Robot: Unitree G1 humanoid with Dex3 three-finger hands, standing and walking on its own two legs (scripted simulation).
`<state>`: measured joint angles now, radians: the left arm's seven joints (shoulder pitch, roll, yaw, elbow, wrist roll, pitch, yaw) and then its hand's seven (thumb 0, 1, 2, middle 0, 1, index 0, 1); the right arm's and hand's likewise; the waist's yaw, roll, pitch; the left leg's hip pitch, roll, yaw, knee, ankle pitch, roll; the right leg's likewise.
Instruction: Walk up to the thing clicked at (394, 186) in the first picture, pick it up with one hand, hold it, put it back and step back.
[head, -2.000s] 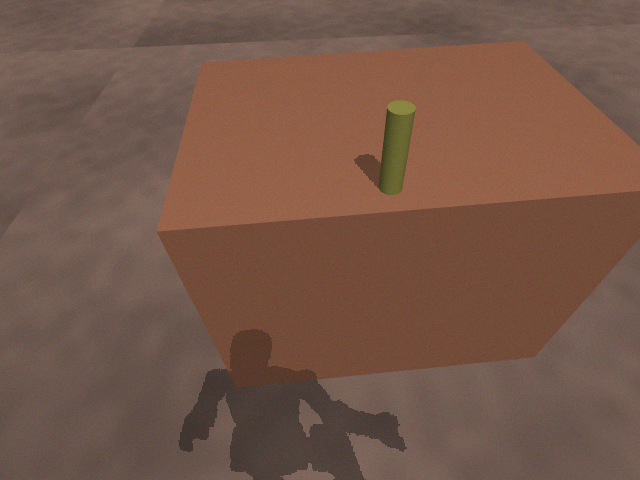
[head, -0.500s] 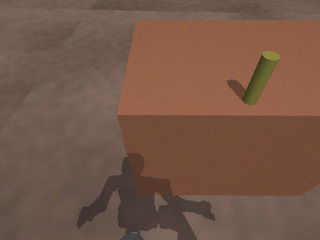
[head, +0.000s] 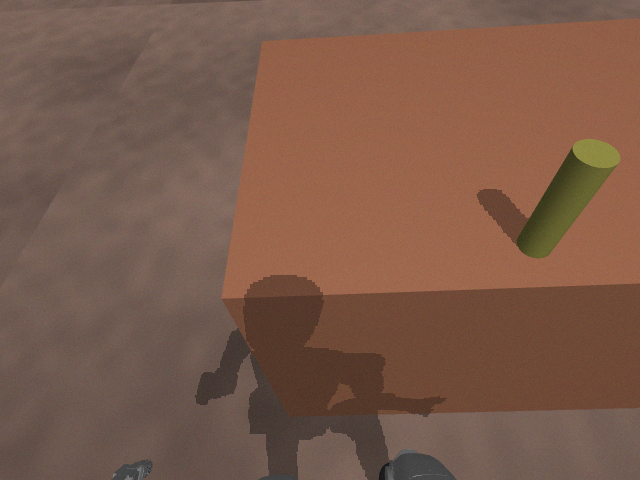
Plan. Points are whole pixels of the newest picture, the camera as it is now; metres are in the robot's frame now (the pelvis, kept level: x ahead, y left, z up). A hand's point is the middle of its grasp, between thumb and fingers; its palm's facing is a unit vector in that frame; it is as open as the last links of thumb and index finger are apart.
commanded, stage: walk up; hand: right
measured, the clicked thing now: (560, 205) +0.42 -0.27 +0.08
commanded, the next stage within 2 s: stand in 1.40 s
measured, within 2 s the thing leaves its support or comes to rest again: neither
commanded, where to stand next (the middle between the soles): +0.04 -0.02 m, yaw +0 degrees
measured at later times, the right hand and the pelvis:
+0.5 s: hand out of the picture +0.10 -0.28 -0.14, palm faces -0.06 +0.91 -0.40, open 7.4 cm; pelvis +0.00 -0.01 +0.01, yaw +2 degrees
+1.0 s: hand out of the picture +0.08 -0.26 -0.13, palm faces -0.08 +0.93 -0.36, open 7.4 cm; pelvis -0.01 +0.00 +0.02, yaw +2 degrees
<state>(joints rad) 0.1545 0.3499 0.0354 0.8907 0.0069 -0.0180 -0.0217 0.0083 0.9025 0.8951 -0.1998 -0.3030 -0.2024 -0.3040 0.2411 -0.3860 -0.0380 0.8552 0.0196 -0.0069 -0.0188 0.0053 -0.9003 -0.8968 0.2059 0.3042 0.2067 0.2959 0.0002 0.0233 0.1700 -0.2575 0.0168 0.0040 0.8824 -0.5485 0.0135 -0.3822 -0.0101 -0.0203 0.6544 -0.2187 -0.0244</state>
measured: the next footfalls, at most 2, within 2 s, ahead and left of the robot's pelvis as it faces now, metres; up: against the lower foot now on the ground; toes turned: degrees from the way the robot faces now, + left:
none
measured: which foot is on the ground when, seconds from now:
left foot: down 0.00-1.00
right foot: down 0.00-1.00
